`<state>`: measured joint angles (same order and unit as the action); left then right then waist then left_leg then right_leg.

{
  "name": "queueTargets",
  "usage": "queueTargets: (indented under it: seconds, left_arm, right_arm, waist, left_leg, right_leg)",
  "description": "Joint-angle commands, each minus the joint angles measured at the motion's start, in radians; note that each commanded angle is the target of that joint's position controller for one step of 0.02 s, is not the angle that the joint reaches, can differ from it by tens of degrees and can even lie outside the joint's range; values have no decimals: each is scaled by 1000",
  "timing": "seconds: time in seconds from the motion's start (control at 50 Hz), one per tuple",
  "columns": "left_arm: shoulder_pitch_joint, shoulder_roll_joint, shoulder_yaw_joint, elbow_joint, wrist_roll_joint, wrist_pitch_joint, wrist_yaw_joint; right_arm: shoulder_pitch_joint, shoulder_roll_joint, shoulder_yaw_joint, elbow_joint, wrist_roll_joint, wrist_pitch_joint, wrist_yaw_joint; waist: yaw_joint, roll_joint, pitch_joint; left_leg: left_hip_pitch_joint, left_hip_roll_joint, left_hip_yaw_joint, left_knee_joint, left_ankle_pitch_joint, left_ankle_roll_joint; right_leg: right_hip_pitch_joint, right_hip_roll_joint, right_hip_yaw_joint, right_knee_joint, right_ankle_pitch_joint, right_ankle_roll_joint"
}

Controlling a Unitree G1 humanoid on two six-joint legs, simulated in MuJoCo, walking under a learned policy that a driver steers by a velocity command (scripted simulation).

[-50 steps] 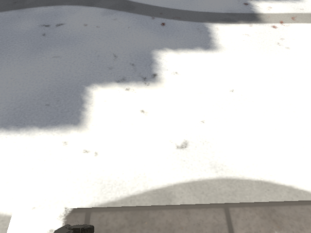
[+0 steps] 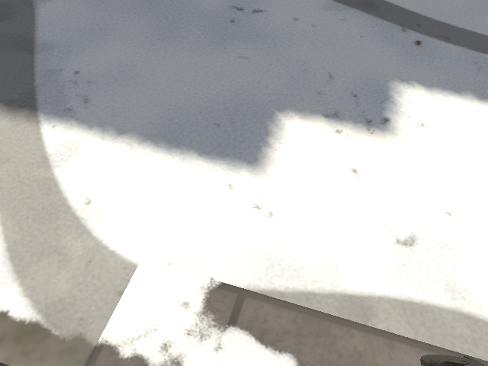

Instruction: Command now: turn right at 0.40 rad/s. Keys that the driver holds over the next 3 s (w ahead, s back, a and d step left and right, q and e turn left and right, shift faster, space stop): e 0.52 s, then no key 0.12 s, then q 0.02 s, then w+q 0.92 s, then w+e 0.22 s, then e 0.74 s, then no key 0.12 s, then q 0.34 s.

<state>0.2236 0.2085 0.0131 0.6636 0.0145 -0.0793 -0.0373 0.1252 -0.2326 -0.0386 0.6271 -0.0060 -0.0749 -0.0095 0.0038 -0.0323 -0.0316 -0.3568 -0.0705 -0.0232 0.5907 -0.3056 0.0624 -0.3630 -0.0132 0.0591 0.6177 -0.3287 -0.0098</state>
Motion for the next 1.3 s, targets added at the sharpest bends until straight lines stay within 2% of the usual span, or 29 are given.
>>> queueTargets:
  seconds: [0.02, 0.08, 0.14, 0.22, 0.26, 0.28, 0.3, 0.32, 0.34, 0.38, 0.4, 0.46, 0.6, 0.68, 0.72, 0.74, 0.76, 0.84, 0.88, 0.9, 0.94, 0.98, 1.06, 1.12, 1.18, 1.2, 1.26, 1.28, 1.3]
  left_arm:
    - [16, 163, 58, -83, 0, -18, 19]
    - [21, 185, 70, -76, -13, -19, 21]
    - [23, 177, 75, -64, 2, -35, 25]
    - [-196, 201, 68, -74, -18, -10, 40]
    - [-236, 213, 68, -96, 21, 43, 22]
    - [-105, 139, 54, -59, 34, 52, 14]
    - [-96, 74, 35, -130, 19, 37, 10]
    - [-100, 155, 55, -85, 20, 14, 13]
    - [-78, 207, 77, -55, -1, -4, 31]
    - [-78, 221, 86, -43, 29, -10, 71]
    - [-112, 202, 79, -61, 42, -14, 60]
    - [-137, 163, 60, -55, -4, -12, 13]
    - [-115, 158, 64, -55, 9, -7, 28]
    - [-44, 63, 30, -13, 23, 23, -23]
    - [-29, 106, 46, -2, 24, 31, -42]
    - [-56, 145, 55, -25, 20, 36, -31]
    - [-99, 162, 58, -64, 9, 27, -11]
    - [3, 135, 49, -60, 21, -31, 33]
    - [233, 173, 67, -7, 33, -37, 59]
    - [355, 192, 72, 30, 48, -35, 66]
    - [293, 131, 42, 96, 68, -21, 38]
    - [272, 34, -5, 140, 47, 13, 3]
    - [351, -19, -46, 307, 123, 23, 1]
    - [271, -32, -67, 348, 147, -3, 16]
    - [241, 35, -62, 340, 124, 0, -14]
    - [239, 104, -46, 325, 86, -17, -24]
    - [240, 287, -2, 298, 66, -50, -30]
    - [299, 251, -3, 287, 100, -47, -33]
    - [437, 177, -22, 273, 143, -48, -55]
  right_arm:
    - [-58, -113, -49, -116, -5, -19, -29]
    - [-59, -103, -49, -131, -29, -10, -41]
    - [-50, -105, -45, -148, -42, -1, -54]
    - [33, -51, -11, -132, -61, 19, -28]
    - [205, -55, -30, -33, -19, 6, 17]
    - [245, -137, -60, -30, -29, -8, 13]
    - [280, -331, -108, -75, -52, -29, -12]
    - [245, -302, -96, -80, -70, -33, -22]
    - [107, -238, -69, -91, -65, -40, -13]
    - [-71, -34, 16, -123, -39, -34, 1]
    - [-97, -29, 20, -136, -27, -32, -13]
    - [5, -99, 6, -114, -47, -6, -44]
    - [117, -79, 18, -19, -45, 8, 23]
    - [4, -9, 56, -6, -3, -20, 60]
    - [126, -132, 4, 67, -2, -6, 76]
    - [217, -211, -31, 114, -31, 5, 74]
    - [239, -218, -42, 132, -43, 5, 65]
    - [87, -61, 3, 137, -23, -14, 47]
    - [-2, -62, -1, 86, -24, -27, 61]
    - [-60, -58, 3, 79, -44, -35, 83]
    - [31, -62, -16, 128, -39, -44, 86]
    - [-11, -22, -17, 116, -43, -29, 104]
    - [-139, 111, 60, 35, -15, 1, 110]
    - [-228, 121, 97, -10, -9, 17, 99]
    - [-394, 89, 119, -79, -12, 77, 106]
    - [-378, 78, 111, -68, -18, 92, 126]
    - [-58, -29, 62, 52, -1, 70, 125]
    - [136, -111, 26, 118, -16, 50, 103]
    - [299, -137, 20, 160, -5, 50, 85]
  waist:
    - [3, -17, -113]
    - [12, -113, -110]
    - [49, -167, -106]
    - [-58, -31, -79]
    - [-83, -55, -74]
    - [-65, 26, -134]
    - [-76, 294, -127]
    - [-83, 168, -119]
    - [-2, 99, -52]
    - [59, 102, -42]
    - [57, 98, -63]
    - [-16, 77, -96]
    - [-33, 112, -39]
    - [44, 78, -47]
    - [-12, 113, 46]
    - [-67, 167, 73]
    - [-90, 177, 74]
    - [25, 123, -32]
    - [135, -118, -133]
    - [203, -181, -78]
    - [100, -83, 26]
    - [57, -99, 64]
    - [28, -46, 53]
    - [-10, -42, 38]
    - [-29, -10, 36]
    - [-57, -68, 22]
    - [-172, -131, -37]
    - [-176, -63, -186]
    - [-178, 103, -432]
  left_leg:
    - [11, 98, -76, -34, 180, 94]
    - [-102, 12, 49, 153, 8, -33]
    - [-217, 23, -32, 523, -354, -78]
    - [-66, 39, 17, 43, -238, -96]
    - [225, -18, 89, -223, 119, -80]
    - [431, 122, -24, -144, 338, 28]
    - [509, 473, -501, -251, 573, 375]
    - [366, 580, -640, -311, 508, 470]
    - [221, 515, -499, -313, 379, 389]
    - [99, 332, -209, -311, 295, 200]
    - [123, 313, -152, -310, 403, 188]
    - [296, 295, -38, -303, 549, 219]
    - [394, 374, -32, -315, 473, 262]
    - [164, 299, 35, -245, 278, 141]
    - [94, 304, -43, -308, -187, 183]
    - [104, 351, -112, -348, -321, 251]
    - [161, 404, -185, -365, -361, 286]
    - [81, 372, -170, -240, 72, 247]
    - [-292, 109, 93, 236, 185, 76]
    - [-549, 47, 50, 553, -184, 43]
    - [-689, 71, -97, 993, -78, 104]
    - [-793, 49, -58, 1233, -75, 145]
    - [-1168, 63, -19, 1612, -165, 247]
    - [-1087, 133, 37, 1363, -89, 255]
    - [-658, 171, 110, 878, -11, 178]
    - [-436, 94, 225, 879, -101, 125]
    - [-225, -79, 251, 511, -2, 111]
    - [142, -70, 109, 571, 254, 172]
    - [557, 35, -328, 322, 114, 284]
  right_leg:
    - [74, -105, 187, -88, 339, -201]
    - [158, -218, 383, -199, 426, -319]
    - [171, -296, 467, -216, 532, -319]
    - [81, -100, 288, -164, 491, -171]
    - [-48, -55, 320, -163, 223, -163]
    - [-191, 10, 283, -21, -15, -75]
    - [-474, 170, 126, 243, -274, 60]
    - [-476, 102, 145, 672, -298, 113]
    - [-486, 96, 124, 874, -198, 108]
    - [-440, 86, 150, 924, -11, 82]
    - [-396, 74, 101, 926, 12, 92]
    - [-420, 79, 49, 874, 41, 129]
    - [-442, 33, 85, 572, 61, 126]
    - [-123, -71, -3, 198, -20, 141]
    - [-58, 0, -135, 7, -58, 101]
    - [-64, 38, -181, 24, -93, 62]
    - [-108, 36, -161, -13, -101, 12]
    - [240, -18, -70, -172, 72, -161]
    - [613, -233, 269, -239, 151, -365]
    - [698, -385, 472, -383, 272, -449]
    - [534, -374, 291, -405, 189, -341]
    - [473, -349, 135, -427, 305, -317]
    - [473, -303, -27, -431, 234, -254]
    - [290, -223, -149, -532, 144, -206]
    - [10, -266, -246, -713, 277, -175]
    - [-85, -268, -273, -682, 690, -232]
    - [273, -316, -320, -325, 1594, -192]
    - [96, -276, -307, -23, 1514, -127]
    - [-207, -159, -182, 280, 965, -77]
